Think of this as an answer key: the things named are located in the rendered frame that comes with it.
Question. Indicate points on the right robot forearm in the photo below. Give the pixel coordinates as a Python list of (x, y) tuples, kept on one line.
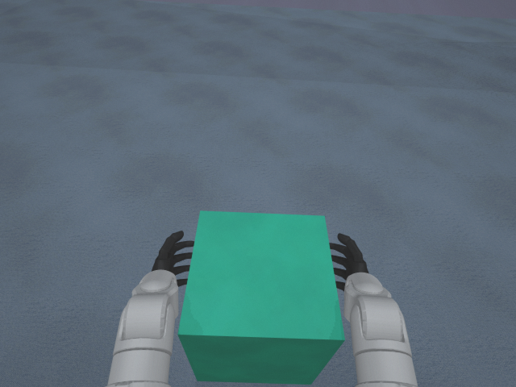
[(380, 342)]

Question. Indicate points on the left robot forearm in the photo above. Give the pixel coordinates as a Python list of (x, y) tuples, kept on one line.
[(144, 342)]

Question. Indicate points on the carton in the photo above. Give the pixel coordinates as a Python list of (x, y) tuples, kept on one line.
[(261, 303)]

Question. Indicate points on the left robot hand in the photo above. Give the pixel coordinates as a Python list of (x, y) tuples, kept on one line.
[(166, 258)]

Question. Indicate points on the right robot hand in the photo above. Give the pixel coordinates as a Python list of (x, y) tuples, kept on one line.
[(353, 262)]

